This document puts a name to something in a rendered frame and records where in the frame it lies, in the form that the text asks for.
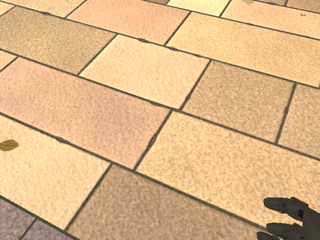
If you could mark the right robot hand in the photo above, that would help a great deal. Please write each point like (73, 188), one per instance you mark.
(298, 210)

